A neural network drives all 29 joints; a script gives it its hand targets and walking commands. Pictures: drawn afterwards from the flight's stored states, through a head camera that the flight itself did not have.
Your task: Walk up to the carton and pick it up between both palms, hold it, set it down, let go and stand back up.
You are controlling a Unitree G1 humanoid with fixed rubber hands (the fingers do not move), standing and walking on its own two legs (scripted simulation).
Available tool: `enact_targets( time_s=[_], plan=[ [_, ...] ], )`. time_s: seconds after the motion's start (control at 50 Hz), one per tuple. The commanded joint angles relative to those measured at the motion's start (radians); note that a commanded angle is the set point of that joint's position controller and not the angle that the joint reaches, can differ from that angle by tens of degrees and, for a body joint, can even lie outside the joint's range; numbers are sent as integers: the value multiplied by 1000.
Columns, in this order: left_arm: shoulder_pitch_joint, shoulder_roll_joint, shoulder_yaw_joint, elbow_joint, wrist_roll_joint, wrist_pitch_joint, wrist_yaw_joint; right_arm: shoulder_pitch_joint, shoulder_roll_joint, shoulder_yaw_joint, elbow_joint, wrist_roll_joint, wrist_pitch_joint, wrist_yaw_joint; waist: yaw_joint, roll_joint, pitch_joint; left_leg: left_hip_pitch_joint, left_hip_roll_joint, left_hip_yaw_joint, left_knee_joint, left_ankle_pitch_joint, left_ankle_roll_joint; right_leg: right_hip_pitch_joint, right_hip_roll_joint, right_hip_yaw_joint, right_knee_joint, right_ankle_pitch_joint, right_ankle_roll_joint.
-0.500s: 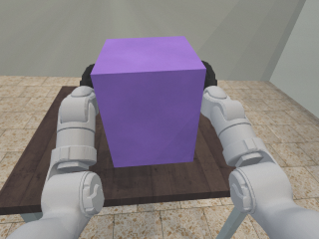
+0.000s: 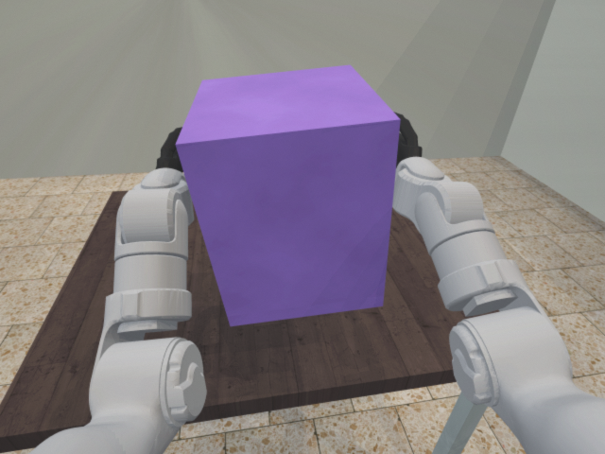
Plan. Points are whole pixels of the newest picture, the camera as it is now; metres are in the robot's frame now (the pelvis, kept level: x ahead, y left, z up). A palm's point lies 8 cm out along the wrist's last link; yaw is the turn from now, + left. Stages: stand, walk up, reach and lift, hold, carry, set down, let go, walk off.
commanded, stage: reach and lift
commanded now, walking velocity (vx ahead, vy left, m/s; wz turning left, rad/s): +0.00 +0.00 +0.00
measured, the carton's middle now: (291, 192) +0.38 +0.00 +0.24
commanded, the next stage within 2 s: hold in 0.32 s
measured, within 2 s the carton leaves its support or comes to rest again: neither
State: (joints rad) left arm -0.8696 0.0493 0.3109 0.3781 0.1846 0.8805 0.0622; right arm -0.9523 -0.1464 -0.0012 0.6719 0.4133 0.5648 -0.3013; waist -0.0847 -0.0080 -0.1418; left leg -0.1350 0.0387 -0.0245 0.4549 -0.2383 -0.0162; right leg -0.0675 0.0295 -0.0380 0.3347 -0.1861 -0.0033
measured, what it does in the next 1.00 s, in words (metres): stands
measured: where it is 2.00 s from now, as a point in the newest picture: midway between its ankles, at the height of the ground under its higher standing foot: outside the picture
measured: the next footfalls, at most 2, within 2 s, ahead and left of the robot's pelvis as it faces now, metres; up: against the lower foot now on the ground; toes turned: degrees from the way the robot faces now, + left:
none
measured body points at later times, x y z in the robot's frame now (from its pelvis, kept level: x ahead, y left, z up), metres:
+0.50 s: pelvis -0.01 -0.01 +0.00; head -0.11 +0.02 +0.44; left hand +0.37 +0.17 +0.28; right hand +0.38 -0.13 +0.31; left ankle +0.01 +0.12 -0.74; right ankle +0.00 -0.12 -0.74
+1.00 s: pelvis -0.02 -0.01 +0.00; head -0.12 +0.02 +0.44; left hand +0.36 +0.16 +0.30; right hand +0.37 -0.14 +0.31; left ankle +0.01 +0.12 -0.74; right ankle +0.00 -0.12 -0.74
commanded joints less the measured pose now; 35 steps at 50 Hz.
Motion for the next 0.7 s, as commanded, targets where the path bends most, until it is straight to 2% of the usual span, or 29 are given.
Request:
enact_targets(
  time_s=[0.0,0.06,0.12,0.18,0.3,0.4,0.5,0.56,0.64,0.68],
  plan=[
    [-1023,-560,-426,-292,-199,-103,-127,-1056,717,329,-380,198,4,158,30,61,-463,180,-80,-18,-20,506,-39,89,77,23,-18,366,63],
    [-1054,-554,-426,-290,-214,-96,-121,-1083,720,320,-386,205,15,160,30,48,-465,172,-79,-20,-19,487,-35,75,77,27,-22,356,63],
    [-1084,-544,-408,-249,-214,-91,-122,-1095,717,290,-342,189,28,167,28,44,-423,142,-74,-19,-36,405,-29,47,71,32,-34,291,57],
    [-1113,-543,-398,-204,-216,-89,-125,-1117,707,256,-292,168,37,174,18,57,-401,107,-70,-22,-53,330,-27,34,65,35,-39,238,50],
    [-1163,-547,-393,-138,-232,-100,-128,-1140,696,205,-220,146,45,178,-4,80,-421,77,-68,-18,-62,263,-28,24,57,42,-46,202,42],
    [-1180,-551,-390,-116,-238,-109,-131,-1147,688,179,-192,144,47,172,-14,105,-455,57,-68,-16,-64,256,-34,46,51,50,-40,217,41],
    [-1197,-555,-371,-122,-235,-113,-129,-1163,694,180,-177,156,48,172,2,111,-472,43,-71,-10,-67,257,-31,62,51,50,-35,214,39],
    [-1214,-562,-389,-150,-251,-114,-123,-1187,701,196,-214,175,45,170,6,118,-512,49,-73,-12,-59,278,-30,69,54,51,-29,233,39],
    [-1213,-569,-393,-171,-256,-107,-110,-1201,715,225,-247,196,49,167,22,100,-521,59,-75,-9,-45,308,-25,65,61,50,-27,245,41],
    [-1214,-561,-376,-165,-246,-101,-109,-1196,719,223,-226,195,56,168,29,90,-486,44,-76,-5,-54,273,-19,50,59,50,-33,207,40]
  ],
)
